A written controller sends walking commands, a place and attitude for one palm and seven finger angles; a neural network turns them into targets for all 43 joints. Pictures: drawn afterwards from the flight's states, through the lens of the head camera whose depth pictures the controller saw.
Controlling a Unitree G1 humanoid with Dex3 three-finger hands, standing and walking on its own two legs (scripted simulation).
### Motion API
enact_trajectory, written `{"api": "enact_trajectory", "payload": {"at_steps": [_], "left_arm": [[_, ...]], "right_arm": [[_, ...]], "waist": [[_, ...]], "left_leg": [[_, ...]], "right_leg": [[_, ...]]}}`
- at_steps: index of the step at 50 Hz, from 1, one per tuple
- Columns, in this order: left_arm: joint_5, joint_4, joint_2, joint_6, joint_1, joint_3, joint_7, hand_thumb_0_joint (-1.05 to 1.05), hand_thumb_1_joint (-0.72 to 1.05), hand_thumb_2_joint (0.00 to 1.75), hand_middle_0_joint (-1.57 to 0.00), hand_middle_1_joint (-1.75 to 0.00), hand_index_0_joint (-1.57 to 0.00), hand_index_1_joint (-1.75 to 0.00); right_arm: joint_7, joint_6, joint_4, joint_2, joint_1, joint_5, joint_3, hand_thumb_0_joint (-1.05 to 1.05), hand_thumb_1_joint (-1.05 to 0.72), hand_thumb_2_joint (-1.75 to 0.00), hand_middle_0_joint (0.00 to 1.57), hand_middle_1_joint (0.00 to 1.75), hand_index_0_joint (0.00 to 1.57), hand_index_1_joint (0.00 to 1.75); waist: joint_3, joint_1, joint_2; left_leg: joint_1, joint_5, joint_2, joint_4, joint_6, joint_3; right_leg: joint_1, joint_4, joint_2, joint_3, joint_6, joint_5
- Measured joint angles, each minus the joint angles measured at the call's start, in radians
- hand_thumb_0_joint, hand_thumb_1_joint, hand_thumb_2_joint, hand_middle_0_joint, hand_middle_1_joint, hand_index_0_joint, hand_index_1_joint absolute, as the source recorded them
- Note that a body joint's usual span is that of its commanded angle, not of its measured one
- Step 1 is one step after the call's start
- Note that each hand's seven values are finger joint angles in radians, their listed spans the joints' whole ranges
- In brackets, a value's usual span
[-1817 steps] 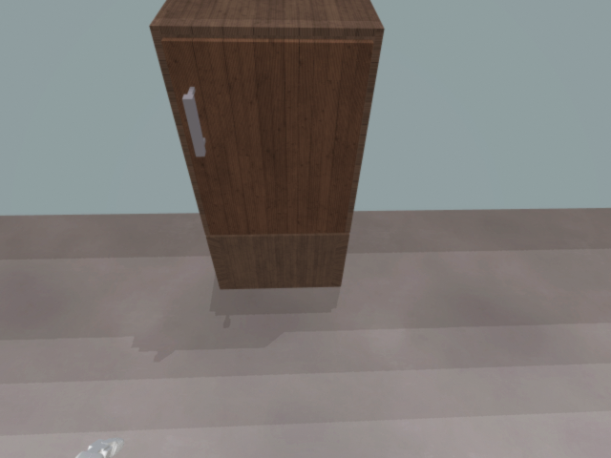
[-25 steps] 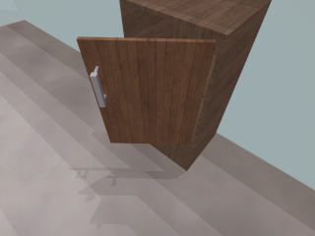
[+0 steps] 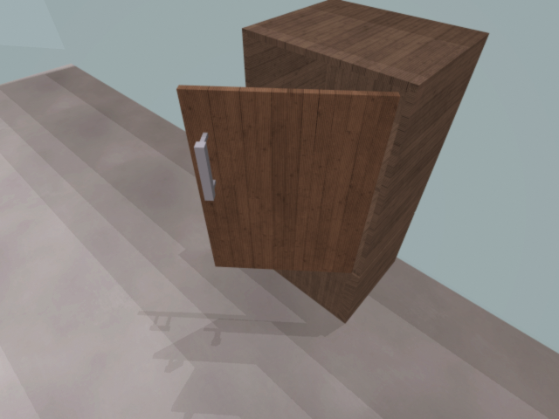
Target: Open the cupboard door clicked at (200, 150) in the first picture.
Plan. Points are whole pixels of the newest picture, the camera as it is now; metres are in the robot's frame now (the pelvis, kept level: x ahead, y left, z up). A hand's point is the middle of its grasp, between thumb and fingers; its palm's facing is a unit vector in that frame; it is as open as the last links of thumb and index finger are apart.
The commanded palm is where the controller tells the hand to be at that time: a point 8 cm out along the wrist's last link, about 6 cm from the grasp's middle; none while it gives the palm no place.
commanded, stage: come to a stop and stand still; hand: left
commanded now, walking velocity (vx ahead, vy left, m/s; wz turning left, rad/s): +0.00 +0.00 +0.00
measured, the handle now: (207, 167) +0.62 +0.20 +0.01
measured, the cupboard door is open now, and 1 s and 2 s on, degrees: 39 39 39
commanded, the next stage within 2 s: look again from close up in 0.28 s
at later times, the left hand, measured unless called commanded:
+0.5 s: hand out of the picture -0.03 +0.15 -0.17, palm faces +0.04 -0.99 -0.14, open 7.4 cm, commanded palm none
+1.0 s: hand out of the picture -0.01 +0.14 -0.17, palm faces +0.05 -0.99 -0.14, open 7.4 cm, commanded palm none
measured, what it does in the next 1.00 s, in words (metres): stands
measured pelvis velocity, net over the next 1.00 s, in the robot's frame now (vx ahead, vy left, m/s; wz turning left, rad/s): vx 0.00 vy -0.01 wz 0.00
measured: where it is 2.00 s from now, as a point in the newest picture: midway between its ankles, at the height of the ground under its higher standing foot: outside the picture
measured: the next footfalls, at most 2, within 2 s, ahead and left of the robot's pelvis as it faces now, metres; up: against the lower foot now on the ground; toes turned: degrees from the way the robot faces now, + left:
right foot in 1.66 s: +0.19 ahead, -0.12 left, +0.00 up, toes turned -4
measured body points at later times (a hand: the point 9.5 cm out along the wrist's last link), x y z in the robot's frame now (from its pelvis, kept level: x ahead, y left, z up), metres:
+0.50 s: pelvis -0.01 -0.01 +0.00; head -0.01 +0.00 +0.45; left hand -0.03 +0.20 -0.16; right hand -0.02 -0.22 -0.15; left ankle +0.03 +0.09 -0.73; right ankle +0.03 -0.13 -0.73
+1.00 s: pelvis +0.00 -0.01 +0.01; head +0.00 +0.00 +0.46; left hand -0.02 +0.19 -0.16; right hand -0.01 -0.22 -0.15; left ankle +0.03 +0.09 -0.73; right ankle +0.03 -0.13 -0.73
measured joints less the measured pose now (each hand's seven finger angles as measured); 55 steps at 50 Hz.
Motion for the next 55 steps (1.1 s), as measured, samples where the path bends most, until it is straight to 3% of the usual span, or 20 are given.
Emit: {"api": "enact_trajectory", "payload": {"at_steps": [17,35,55], "left_arm": [[0.001,-0.004,-0.005,-0.007,0.050,0.002,-0.010,0.00,0.91,0.90,-0.19,-0.30,-0.19,-0.30],[-0.003,0.022,-0.033,-0.021,0.021,0.000,-0.005,0.00,0.91,0.90,-0.19,-0.30,-0.19,-0.30],[0.000,0.032,-0.037,-0.024,0.036,0.007,-0.007,0.00,0.91,0.90,-0.19,-0.30,-0.19,-0.30]], "right_arm": [[0.008,-0.003,0.038,0.026,0.051,0.001,0.012,0.01,-0.92,-0.90,0.20,0.30,0.20,0.30],[0.001,-0.015,0.097,0.069,0.055,0.006,0.016,0.01,-0.91,-0.90,0.20,0.30,0.20,0.30],[0.000,-0.017,0.110,0.069,0.056,0.003,0.011,0.01,-0.92,-0.90,0.20,0.30,0.20,0.30]], "waist": [[-0.013,0.001,-0.023],[0.001,-0.003,-0.033],[-0.001,0.001,-0.034]], "left_leg": [[-0.026,0.048,-0.002,-0.050,0.000,-0.007],[-0.005,0.053,0.007,-0.074,-0.011,-0.011],[0.015,0.040,0.010,-0.081,-0.017,-0.008]], "right_leg": [[-0.022,-0.052,0.004,-0.007,-0.001,0.046],[0.000,-0.080,0.015,-0.010,-0.009,0.051],[0.016,-0.082,0.020,-0.006,-0.015,0.038]]}}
